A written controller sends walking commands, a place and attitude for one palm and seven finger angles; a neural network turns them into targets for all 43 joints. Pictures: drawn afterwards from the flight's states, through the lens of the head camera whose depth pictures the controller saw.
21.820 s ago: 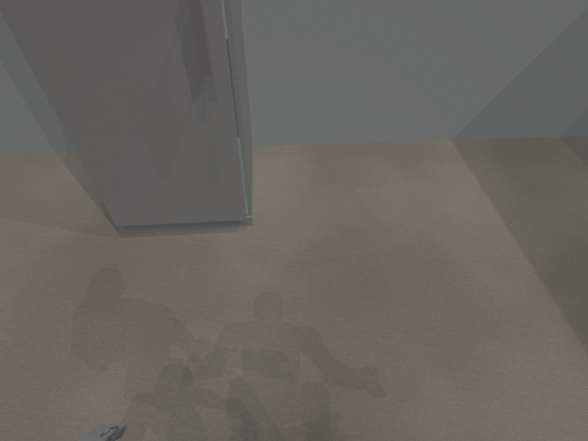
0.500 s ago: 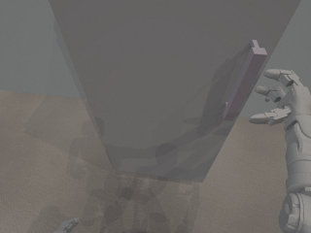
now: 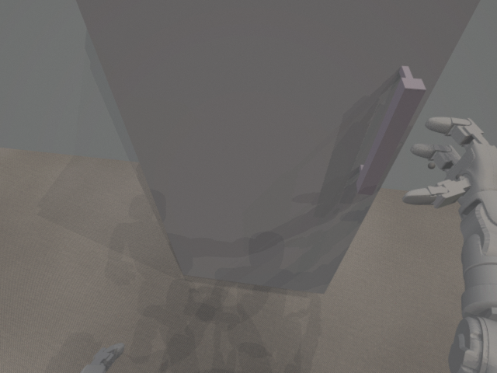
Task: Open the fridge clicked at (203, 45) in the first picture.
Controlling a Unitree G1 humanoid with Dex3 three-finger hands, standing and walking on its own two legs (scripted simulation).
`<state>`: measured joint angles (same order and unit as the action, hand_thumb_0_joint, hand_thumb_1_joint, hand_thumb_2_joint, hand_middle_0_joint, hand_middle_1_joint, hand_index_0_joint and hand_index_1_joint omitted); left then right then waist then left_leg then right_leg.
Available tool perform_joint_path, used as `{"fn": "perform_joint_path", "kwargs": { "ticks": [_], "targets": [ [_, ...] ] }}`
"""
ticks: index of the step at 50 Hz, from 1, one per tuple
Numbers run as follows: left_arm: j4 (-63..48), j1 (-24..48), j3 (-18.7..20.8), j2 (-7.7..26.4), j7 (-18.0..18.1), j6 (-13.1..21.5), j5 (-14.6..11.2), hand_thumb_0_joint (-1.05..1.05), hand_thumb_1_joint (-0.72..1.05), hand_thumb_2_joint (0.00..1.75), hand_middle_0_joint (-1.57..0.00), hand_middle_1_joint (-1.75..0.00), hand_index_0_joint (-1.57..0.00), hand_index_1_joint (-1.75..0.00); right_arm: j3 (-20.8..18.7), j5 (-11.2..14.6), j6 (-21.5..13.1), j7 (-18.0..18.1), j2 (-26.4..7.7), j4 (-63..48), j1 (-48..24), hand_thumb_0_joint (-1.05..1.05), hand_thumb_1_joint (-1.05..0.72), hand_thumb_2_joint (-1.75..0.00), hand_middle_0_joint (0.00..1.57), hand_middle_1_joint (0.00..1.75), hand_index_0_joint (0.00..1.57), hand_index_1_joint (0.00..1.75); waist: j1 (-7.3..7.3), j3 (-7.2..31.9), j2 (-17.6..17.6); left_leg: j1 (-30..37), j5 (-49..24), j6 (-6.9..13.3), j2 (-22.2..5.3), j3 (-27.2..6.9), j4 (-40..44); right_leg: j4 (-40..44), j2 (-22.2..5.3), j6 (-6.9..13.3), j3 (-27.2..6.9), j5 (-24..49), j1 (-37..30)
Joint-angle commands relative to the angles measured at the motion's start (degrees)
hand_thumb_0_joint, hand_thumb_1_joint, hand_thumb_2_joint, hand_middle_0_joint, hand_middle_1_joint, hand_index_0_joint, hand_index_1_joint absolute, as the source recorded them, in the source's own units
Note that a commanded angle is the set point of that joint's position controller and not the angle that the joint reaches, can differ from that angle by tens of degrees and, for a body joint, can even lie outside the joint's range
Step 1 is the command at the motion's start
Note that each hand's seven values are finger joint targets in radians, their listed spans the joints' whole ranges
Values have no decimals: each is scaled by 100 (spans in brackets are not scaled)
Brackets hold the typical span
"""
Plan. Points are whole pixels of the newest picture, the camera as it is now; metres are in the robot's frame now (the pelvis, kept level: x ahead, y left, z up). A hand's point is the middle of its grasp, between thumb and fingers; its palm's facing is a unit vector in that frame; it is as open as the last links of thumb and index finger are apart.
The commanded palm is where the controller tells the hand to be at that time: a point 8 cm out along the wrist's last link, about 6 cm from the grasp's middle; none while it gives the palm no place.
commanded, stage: feel for the door with the fingertips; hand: right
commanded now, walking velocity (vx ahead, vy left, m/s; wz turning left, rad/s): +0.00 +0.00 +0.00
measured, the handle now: (382, 136) +0.49 -0.17 +0.14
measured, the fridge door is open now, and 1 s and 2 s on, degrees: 0 0 0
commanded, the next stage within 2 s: slide the fingers in behind the handle in 0.74 s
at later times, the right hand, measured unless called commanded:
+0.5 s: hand (404, 158) +0.43 -0.19 +0.14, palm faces +0.04 +1.00 +0.00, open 14.0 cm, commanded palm +0.41 -0.25 +0.14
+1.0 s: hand (407, 152) +0.45 -0.20 +0.14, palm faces +0.05 +1.00 -0.01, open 13.7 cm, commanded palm +0.42 -0.25 +0.14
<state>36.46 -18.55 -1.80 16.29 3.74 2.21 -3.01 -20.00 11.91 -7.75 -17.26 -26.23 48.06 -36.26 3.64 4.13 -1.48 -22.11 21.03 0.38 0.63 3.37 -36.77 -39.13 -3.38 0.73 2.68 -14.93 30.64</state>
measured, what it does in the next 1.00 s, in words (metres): stands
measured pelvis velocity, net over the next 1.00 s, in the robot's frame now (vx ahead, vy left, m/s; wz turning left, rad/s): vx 0.00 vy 0.00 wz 0.00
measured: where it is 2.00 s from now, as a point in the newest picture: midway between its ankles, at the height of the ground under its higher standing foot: outside the picture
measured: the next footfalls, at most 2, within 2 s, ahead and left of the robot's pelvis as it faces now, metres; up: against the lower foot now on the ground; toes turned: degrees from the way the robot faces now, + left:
none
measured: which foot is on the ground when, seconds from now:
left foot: down 0.00-1.00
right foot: down 0.00-1.00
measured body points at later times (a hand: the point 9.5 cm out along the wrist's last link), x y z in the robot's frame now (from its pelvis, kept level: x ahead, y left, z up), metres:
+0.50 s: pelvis +0.00 +0.00 +0.00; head +0.02 +0.00 +0.45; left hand +0.09 +0.26 -0.11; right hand +0.42 -0.24 +0.15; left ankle -0.03 +0.12 -0.72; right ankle +0.05 -0.11 -0.72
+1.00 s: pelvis +0.00 +0.00 +0.00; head +0.03 +0.00 +0.45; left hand +0.06 +0.27 -0.11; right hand +0.44 -0.25 +0.15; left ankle -0.03 +0.12 -0.72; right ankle +0.05 -0.11 -0.72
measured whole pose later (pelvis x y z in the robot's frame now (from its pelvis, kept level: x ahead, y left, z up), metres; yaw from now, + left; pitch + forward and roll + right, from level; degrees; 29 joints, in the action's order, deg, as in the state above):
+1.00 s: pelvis +0.00 +0.00 +0.00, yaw +0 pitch +7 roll +2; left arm 39.0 -20.8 -0.9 15.9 2.6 2.2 -2.4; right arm -17.0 9.5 -10.3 -12.5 -24.4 54.6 -43.3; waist 4.4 4.0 -1.6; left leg -23.7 21.2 0.7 0.8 3.7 -37.5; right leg -39.6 -3.4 0.5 2.2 -14.8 32.3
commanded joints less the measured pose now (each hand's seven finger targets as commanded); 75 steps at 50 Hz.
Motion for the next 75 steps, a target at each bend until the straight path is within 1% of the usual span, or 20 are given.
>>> {"fn": "perform_joint_path", "kwargs": {
  "ticks": [1, 13, 14, 18, 24, 28, 29, 33, 34, 40, 42, 44, 45, 47, 53, 55, 64, 68, 71, 75],
  "targets": [
    [-629, -25, 310, 849, 81, 226, -21, 0, 90, 90, -20, -30, -20, -30, -129, 139, -425, 34, -1333, -1350, -2527, 0, 50, -30, 30, 120, 30, 120, 25, 1633, -285, -265, -1639, 71, 171, -202, 540, 339, 186, 179, -345, 963, -1851],
    [-590, 42, 321, 797, 38, 301, 1, 0, 90, 90, -20, -30, -20, -30, 232, 70, -220, 431, -705, -1526, -2554, 0, 50, -30, 30, 120, 30, 120, 14, 1504, -126, -412, -1283, 86, 174, -119, 624, 458, 160, 145, -441, 772, -1990],
    [-581, 1, 316, 814, 47, 301, 14, 0, 90, 90, -20, -30, -20, -30, 147, 65, -232, 488, -820, -1519, -2570, 0, 50, -30, 30, 120, 30, 120, 28, 1502, 92, -300, -1283, 74, 172, -131, 651, 432, 170, 177, -411, 738, -1877],
    [-555, 43, 310, 770, 17, 306, 43, 0, 90, 90, -20, -30, -20, -30, 150, -89, -306, 651, -836, -1663, -2781, 0, 50, -30, 30, 120, 30, 120, -28, 1718, -328, -315, -1303, 108, 161, -144, 594, 465, 167, 123, -436, 840, -2073],
    [-481, -37, 309, 780, 43, 264, 60, 0, 90, 90, -20, -30, -20, -30, -37, -155, -390, 672, -1108, -1260, -2865, 0, 50, -30, 30, 120, 30, 120, 11, 1584, -9, -94, -1529, 74, 151, -219, 615, 409, 192, 180, -320, 843, -1749],
    [-469, -79, 322, 770, 32, 261, 44, 0, 90, 90, -20, -30, -20, -30, 101, -126, -421, 568, -937, -1099, -2970, 0, 50, -30, 30, 120, 30, 120, 39, 1659, -229, -217, -1542, 80, 161, -215, 610, 404, 195, 157, -321, 876, -1860],
    [-459, -153, 337, 798, 30, 259, 55, 0, 90, 90, -20, -30, -20, -30, 38, -116, -453, 552, -1024, -1078, -2951, 0, 50, -30, 30, 120, 30, 120, 56, 1735, 32, -112, -1620, 79, 172, -201, 601, 372, 185, 178, -336, 952, -1843],
    [-409, -186, 342, 815, 22, 229, 28, 0, 90, 90, -20, -30, -20, -30, 149, -104, -409, 469, -952, -798, -3183, 0, 50, -30, 30, 120, 30, 120, 140, 1495, -107, -334, -1516, 57, 159, -220, 630, 376, 201, 180, -312, 781, -1717],
    [-385, -255, 345, 830, 24, 228, 42, 0, 90, 90, -20, -30, -20, -30, 102, -106, -429, 476, -1024, -695, -3242, 0, 50, -30, 30, 120, 30, 120, 163, 1424, 130, -285, -1475, 49, 162, -222, 648, 355, 205, 207, -315, 726, -1605],
    [-330, -373, 389, 860, 16, 212, 53, 0, 90, 90, -20, -30, -20, -30, -24, -158, -619, 454, -1258, -710, -3655, 0, 50, -30, 30, 120, 30, 120, 178, 1913, -134, -321, -1635, 50, 153, -257, 529, 261, 208, 197, -351, 946, -1783],
    [-327, -372, 378, 828, -6, 212, 48, 0, 90, 90, -20, -30, -20, -30, 146, -166, -620, 447, -1009, -603, -3560, 0, 50, -30, 30, 120, 30, 120, 178, 1794, -335, -487, -1544, 71, 173, -220, 524, 250, 205, 175, -362, 946, -1864],
    [-313, -412, 380, 832, -8, 224, 55, 0, 90, 90, -20, -30, -20, -30, 246, -144, -623, 467, -884, -490, -3660, 0, 50, -30, 30, 120, 30, 120, 276, 1624, -57, -565, -1384, 50, 190, -203, 569, 227, 201, 212, -364, 785, -1762],
    [-270, -407, 392, 868, -3, 223, 48, 0, 90, 90, -20, -30, -20, -30, 84, -157, -650, 483, -1118, -515, -3741, 0, 50, -30, 30, 120, 30, 120, 246, 1703, -56, -543, -1416, 46, 175, -240, 570, 241, 192, 208, -378, 769, -1735],
    [-329, -385, 396, 844, -24, 230, 45, 0, 90, 90, -20, -30, -20, -30, 170, -154, -655, 456, -970, -674, -3550, 0, 50, -30, 30, 120, 30, 120, 169, 1911, -322, -495, -1522, 73, 181, -219, 514, 243, 197, 179, -374, 938, -1912],
    [-416, -267, 358, 833, -29, 203, 18, 0, 90, 90, -20, -30, -20, -30, 83, -111, -552, 474, -1033, -675, -3210, 0, 50, -30, 30, 120, 30, 120, 117, 1566, -124, -428, -1388, 65, 184, -209, 568, 318, 196, 189, -339, 699, -1641],
    [-456, -245, 376, 838, -25, 215, 28, 0, 90, 90, -20, -30, -20, -30, -101, -113, -613, 521, -1231, -930, -3188, 0, 50, -30, 30, 120, 30, 120, 28, 1778, -134, -280, -1469, 71, 184, -236, 548, 305, 201, 195, -323, 776, -1702],
    [-560, -142, 361, 781, -19, 212, 26, 0, 90, 90, -20, -30, -20, -30, 52, -89, -474, 626, -933, -1355, -2770, 0, 50, -30, 30, 120, 30, 120, 22, 1748, -17, -146, -1579, 62, 199, -215, 587, 338, 187, 202, -287, 889, -1804],
    [-523, -63, 357, 762, -12, 221, 17, 0, 90, 90, -20, -30, -20, -30, 209, -93, -429, 665, -756, -1527, -2910, 0, 50, -30, 30, 120, 30, 120, 50, 1711, -236, -272, -1572, 79, 195, -190, 585, 379, 175, 163, -334, 944, -1971],
    [-500, -25, 347, 731, -21, 240, 13, 0, 90, 90, -20, -30, -20, -30, 467, -87, -360, 717, -417, -1484, -2933, 0, 50, -30, 30, 120, 30, 120, 101, 1588, -230, -357, -1491, 75, 197, -167, 623, 390, 182, 161, -352, 886, -1998],
    [-453, -48, 351, 754, -9, 247, 35, 0, 90, 90, -20, -30, -20, -30, 349, -130, -345, 810, -549, -1363, -3056, 0, 50, -30, 30, 120, 30, 120, 79, 1676, -47, -305, -1464, 83, 182, -160, 621, 406, 182, 161, -392, 874, -1977]
  ]
}}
